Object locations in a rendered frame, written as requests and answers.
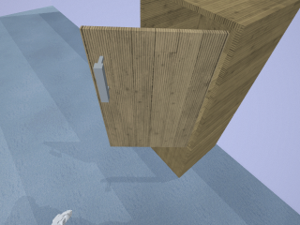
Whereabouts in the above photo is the handle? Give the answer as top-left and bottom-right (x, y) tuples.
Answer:
(93, 55), (110, 103)

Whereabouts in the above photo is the robot left hand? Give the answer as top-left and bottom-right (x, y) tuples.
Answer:
(52, 210), (72, 225)

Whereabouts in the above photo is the cupboard door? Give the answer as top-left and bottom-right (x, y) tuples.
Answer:
(80, 25), (230, 147)

